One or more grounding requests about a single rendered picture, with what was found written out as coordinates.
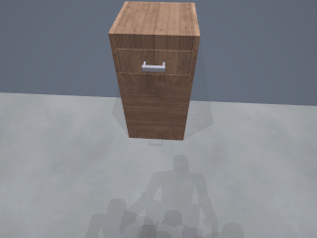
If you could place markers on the drawer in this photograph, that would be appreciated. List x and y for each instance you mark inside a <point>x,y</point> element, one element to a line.
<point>175,61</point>

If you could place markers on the cabinet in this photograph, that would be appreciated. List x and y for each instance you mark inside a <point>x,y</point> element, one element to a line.
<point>155,104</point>

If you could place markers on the handle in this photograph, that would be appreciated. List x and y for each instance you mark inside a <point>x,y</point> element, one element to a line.
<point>156,68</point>

